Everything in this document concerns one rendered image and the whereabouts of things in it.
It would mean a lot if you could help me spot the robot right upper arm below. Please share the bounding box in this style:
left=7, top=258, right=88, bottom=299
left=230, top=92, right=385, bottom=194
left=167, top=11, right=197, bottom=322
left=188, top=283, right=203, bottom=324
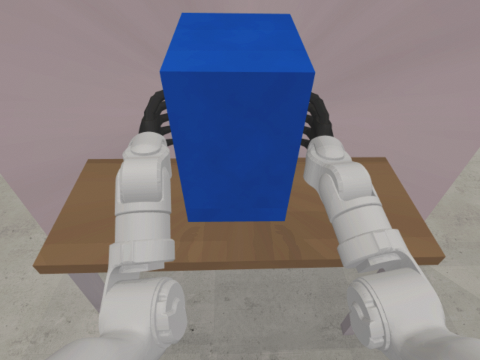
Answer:
left=346, top=267, right=480, bottom=360

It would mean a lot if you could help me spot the right robot forearm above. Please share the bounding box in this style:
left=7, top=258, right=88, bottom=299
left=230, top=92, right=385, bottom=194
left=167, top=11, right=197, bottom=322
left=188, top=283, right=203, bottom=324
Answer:
left=303, top=136, right=446, bottom=324

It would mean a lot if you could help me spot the left robot hand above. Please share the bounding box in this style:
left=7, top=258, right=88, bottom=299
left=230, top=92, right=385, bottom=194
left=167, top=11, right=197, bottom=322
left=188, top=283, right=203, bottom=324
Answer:
left=139, top=90, right=173, bottom=146

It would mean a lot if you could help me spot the right robot hand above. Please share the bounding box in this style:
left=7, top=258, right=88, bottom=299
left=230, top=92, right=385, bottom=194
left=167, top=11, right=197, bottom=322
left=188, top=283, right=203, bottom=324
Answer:
left=301, top=92, right=334, bottom=149

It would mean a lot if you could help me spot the robot left upper arm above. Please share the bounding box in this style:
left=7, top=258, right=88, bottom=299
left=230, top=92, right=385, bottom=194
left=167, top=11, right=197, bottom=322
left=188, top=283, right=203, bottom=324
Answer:
left=45, top=277, right=188, bottom=360

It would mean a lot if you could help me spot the carton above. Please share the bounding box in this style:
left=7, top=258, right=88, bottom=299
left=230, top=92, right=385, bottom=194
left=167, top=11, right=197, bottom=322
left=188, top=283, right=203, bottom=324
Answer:
left=160, top=13, right=315, bottom=222

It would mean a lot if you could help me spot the table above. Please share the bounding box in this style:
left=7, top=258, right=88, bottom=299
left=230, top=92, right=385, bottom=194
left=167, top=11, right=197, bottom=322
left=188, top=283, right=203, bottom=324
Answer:
left=33, top=157, right=446, bottom=335

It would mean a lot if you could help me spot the left robot forearm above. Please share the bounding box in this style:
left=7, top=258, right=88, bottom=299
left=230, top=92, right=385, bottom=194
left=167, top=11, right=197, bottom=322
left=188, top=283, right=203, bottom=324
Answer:
left=99, top=132, right=175, bottom=331

